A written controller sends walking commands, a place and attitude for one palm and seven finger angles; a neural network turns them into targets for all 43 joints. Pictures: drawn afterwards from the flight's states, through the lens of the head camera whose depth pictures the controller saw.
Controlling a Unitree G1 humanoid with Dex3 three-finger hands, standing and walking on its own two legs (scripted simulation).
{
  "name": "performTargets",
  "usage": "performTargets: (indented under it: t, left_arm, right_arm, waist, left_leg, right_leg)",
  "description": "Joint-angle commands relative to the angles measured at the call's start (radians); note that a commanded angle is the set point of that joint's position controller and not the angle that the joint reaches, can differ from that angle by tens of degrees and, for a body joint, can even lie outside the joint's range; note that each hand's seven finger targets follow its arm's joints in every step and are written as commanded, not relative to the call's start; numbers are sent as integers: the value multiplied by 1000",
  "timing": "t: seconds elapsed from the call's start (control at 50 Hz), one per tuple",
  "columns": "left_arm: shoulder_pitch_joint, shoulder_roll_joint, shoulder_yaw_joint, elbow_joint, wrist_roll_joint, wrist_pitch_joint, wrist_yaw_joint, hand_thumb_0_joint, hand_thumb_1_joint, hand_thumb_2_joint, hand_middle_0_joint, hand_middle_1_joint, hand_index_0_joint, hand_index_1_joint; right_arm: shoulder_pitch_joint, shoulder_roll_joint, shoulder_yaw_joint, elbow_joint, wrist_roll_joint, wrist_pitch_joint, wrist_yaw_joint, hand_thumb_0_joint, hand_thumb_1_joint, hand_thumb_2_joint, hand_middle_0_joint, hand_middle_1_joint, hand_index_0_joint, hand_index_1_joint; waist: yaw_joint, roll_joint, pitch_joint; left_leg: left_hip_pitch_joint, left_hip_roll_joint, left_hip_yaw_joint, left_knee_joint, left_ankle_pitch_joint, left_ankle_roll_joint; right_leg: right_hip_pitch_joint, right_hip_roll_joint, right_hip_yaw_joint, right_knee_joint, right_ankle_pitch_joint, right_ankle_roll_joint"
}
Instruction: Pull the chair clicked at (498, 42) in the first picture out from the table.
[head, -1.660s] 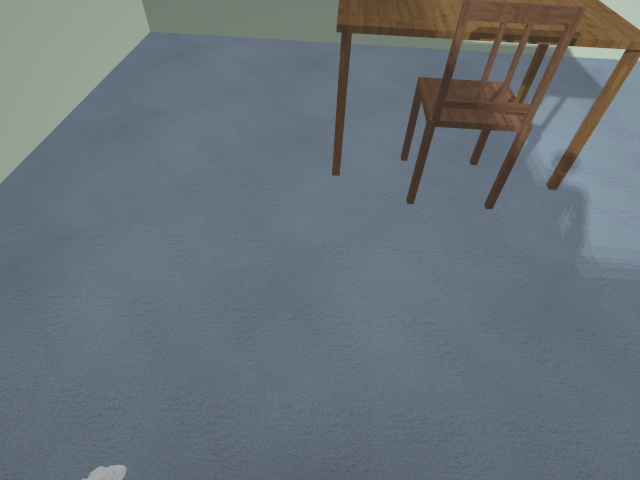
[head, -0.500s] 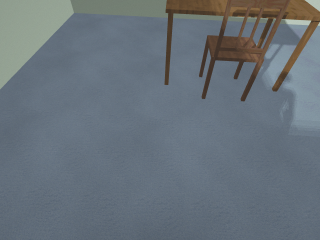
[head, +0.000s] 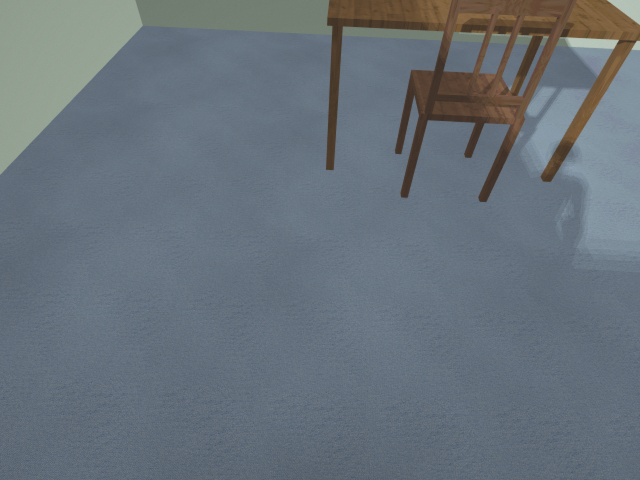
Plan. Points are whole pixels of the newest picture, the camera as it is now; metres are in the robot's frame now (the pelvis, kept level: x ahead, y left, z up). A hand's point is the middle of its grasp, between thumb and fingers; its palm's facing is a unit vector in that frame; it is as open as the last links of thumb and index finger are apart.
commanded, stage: walk to a spot facing it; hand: left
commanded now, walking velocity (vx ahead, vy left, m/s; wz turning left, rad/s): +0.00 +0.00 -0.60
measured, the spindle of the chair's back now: (481, 57) +1.48 -0.47 -0.10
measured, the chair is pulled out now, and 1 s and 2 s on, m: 0.00 0.00 0.00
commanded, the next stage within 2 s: none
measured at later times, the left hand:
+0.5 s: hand out of the picture +0.04 +0.15 -0.17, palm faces -0.19 -0.95 -0.25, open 7.4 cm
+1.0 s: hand (222, 427) +0.23 +0.17 -0.17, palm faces -0.45 -0.87 -0.18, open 7.4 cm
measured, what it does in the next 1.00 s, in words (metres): steps on the spot, turning right: left foot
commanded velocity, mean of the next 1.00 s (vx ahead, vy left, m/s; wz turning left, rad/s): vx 0.18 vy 0.00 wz -0.60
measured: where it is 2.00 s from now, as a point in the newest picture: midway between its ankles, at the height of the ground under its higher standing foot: (422, 433)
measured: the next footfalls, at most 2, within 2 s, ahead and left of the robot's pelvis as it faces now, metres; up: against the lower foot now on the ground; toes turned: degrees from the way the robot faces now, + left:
left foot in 0.80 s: +0.07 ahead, +0.10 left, +0.00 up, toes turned -24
right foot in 1.32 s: +0.21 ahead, -0.23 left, +0.00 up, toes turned -51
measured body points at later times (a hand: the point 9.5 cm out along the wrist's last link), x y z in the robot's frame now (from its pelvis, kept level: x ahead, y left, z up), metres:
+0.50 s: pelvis -0.03 -0.04 +0.00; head +0.01 -0.06 +0.44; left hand +0.05 +0.20 -0.15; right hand +0.00 -0.31 -0.16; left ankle -0.02 +0.13 -0.67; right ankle -0.02 -0.11 -0.74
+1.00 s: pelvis +0.06 +0.01 +0.00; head +0.09 +0.05 +0.45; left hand +0.25 +0.22 -0.16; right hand -0.05 -0.22 -0.12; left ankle +0.04 +0.11 -0.74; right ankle +0.00 -0.15 -0.63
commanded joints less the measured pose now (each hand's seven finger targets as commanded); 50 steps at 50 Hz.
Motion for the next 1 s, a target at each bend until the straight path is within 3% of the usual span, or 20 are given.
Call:
performTargets:
  t: [0.0,0.08,0.16,0.22,0.24,0.26,0.28,0.32,0.42,0.54,0.62,0.72,0.74,0.76,0.78,0.8,0.82,0.86,0.9,0.98]
  left_arm:
    - [23,107,29,-79,5,12,9,0,900,900,-200,-300,-200,-300]
    - [35,89,43,-133,8,27,-2,0,900,900,-200,-300,-200,-300]
    - [65,44,59,-173,9,39,-12,0,900,900,-200,-300,-200,-300]
    - [183,43,73,-164,14,29,-21,0,900,900,-200,-300,-200,-300]
    - [233,101,89,-156,23,13,-16,0,900,900,-200,-300,-200,-300]
    - [242,197,102,-161,26,0,0,0,900,900,-200,-300,-200,-300]
    - [244,177,99,-168,12,7,11,0,900,900,-200,-300,-200,-300]
    - [132,121,97,-203,11,9,13,0,900,900,-200,-300,-200,-300]
    - [138,75,89,-205,7,-5,9,0,900,900,-200,-300,-200,-300]
    - [208,69,100,-182,13,-17,-2,0,900,900,-200,-300,-200,-300]
    - [223,75,104,-176,19,-25,-6,0,900,900,-200,-300,-200,-300]
    - [115,86,109,-210,16,-18,-11,0,900,900,-200,-300,-200,-300]
    - [78,67,105,-224,12,-16,-14,0,900,900,-200,-300,-200,-300]
    - [69,9,93,-245,6,-17,-22,0,900,900,-200,-300,-200,-300]
    - [46,-29,90,-274,3,-22,-31,0,900,900,-200,-300,-200,-300]
    - [-15,16,103,-290,16,-28,-35,0,900,900,-200,-300,-200,-300]
    - [11,31,112,-278,22,-25,-46,0,900,900,-200,-300,-200,-300]
    - [61,6,116,-225,35,-13,-62,0,900,900,-200,-300,-200,-300]
    - [92,-37,104,-209,32,-2,-66,0,900,900,-200,-300,-200,-300]
    - [70,-69,90,-211,31,12,-63,0,900,900,-200,-300,-200,-300]
  right_arm:
    - [54,-108,-37,-72,-7,4,-21,0,-900,-900,200,300,200,300]
    - [52,-134,-64,-125,-9,14,-27,0,-900,-900,200,300,200,300]
    - [22,-133,-83,-171,-12,8,-23,0,-900,-900,200,300,200,300]
    - [-34,-127,-90,-202,-14,13,-21,0,-900,-900,200,300,200,300]
    - [-23,-79,-87,-213,-8,24,-18,0,-900,-900,200,300,200,300]
    - [-11,4,-69,-251,-4,27,-13,0,-900,-900,200,300,200,300]
    - [-19,-30,-73,-252,-2,33,-18,0,-900,-900,200,300,200,300]
    - [-19,-35,-82,-232,-3,29,-11,0,-900,-900,200,300,200,300]
    - [31,-4,-80,-201,-9,31,-10,0,-900,-900,200,300,200,300]
    - [1,-3,-76,-235,-21,14,-2,0,-900,-900,200,300,200,300]
    - [-34,0,-75,-262,-14,-9,2,0,-900,-900,200,300,200,300]
    - [114,12,-75,-235,0,-32,-4,0,-900,-900,200,300,200,300]
    - [202,-12,-79,-209,1,-39,-13,0,-900,-900,200,300,200,300]
    - [291,-90,-95,-189,-4,-45,-24,0,-900,-900,200,300,200,300]
    - [319,-175,-112,-197,-13,-43,-25,0,-900,-900,200,300,200,300]
    - [283,-159,-103,-215,-12,-40,-22,0,-900,-900,200,300,200,300]
    - [218,-109,-87,-232,-13,-44,-16,0,-900,-900,200,300,200,300]
    - [183,-39,-65,-222,-15,-59,-19,0,-900,-900,200,300,200,300]
    - [214,-11,-55,-211,-12,-71,-21,0,-900,-900,200,300,200,300]
    - [329,33,-39,-156,-7,-85,-30,0,-900,-900,200,300,200,300]
  waist:
    - [-24,5,-50]
    - [-22,86,-36]
    - [-7,196,-26]
    - [61,125,-41]
    - [80,-96,-45]
    - [61,-380,-22]
    - [66,-263,-45]
    - [27,-174,3]
    - [5,-72,-75]
    - [37,-107,-86]
    - [59,-127,-65]
    - [-18,-150,-56]
    - [-61,-90,-75]
    - [-110,126,-101]
    - [-117,353,-53]
    - [-110,220,57]
    - [-57,147,82]
    - [-14,108,110]
    - [-1,124,101]
    - [-8,174,104]
  left_leg:
    - [41,134,-27,34,240,15]
    - [27,214,-68,20,211,65]
    - [-33,359,-112,-15,354,181]
    - [-141,283,28,200,271,87]
    - [-237,160,113,454,32,0]
    - [-457,6,92,695,-372,-54]
    - [-419,30,-41,753,-355,-34]
    - [-423,67,-47,782,-230,-31]
    - [-399,55,-36,718,-106,-59]
    - [-450,51,-22,597,-130,-66]
    - [-396,31,-15,432,-188,-52]
    - [-29,-17,3,109,-125,-17]
    - [174,11,-10,-5,-87,-6]
    - [341,196,-192,-116,-265,23]
    - [322,446,-505,-245,-495,94]
    - [134,512,-538,-298,-526,153]
    - [65,466,-476,-301,-482,157]
    - [23,330,-231,-262,-275,72]
    - [19,263,-84,-239,-95,45]
    - [86,242,44,-180,256,6]
  right_leg:
    - [-75,-98,110,54,327,-26]
    - [-176,-32,73,208,199,-9]
    - [-225,-18,4,491,-286,14]
    - [-49,-40,-22,243,-88,5]
    - [8,-139,149,18,125,-20]
    - [14,-362,547,-106,395,-100]
    - [-10,-368,513,-123,356,-166]
    - [-88,-282,461,-128,123,-181]
    - [-3,-191,342,-78,228,-151]
    - [76,-168,442,-153,-130,-183]
    - [45,-167,501,-169,-199,-211]
    - [-223,-93,466,-104,-217,-162]
    - [-363,-34,407,-20,-255,-119]
    - [-543,66,272,177,-332,-70]
    - [-698,107,100,441,-354,-15]
    - [-677,12,89,565,-276,1]
    - [-650,-11,81,633,-197,12]
    - [-616,-26,47,742,-57,23]
    - [-597,-22,21,812,28,31]
    - [-662,-33,-9,876,97,35]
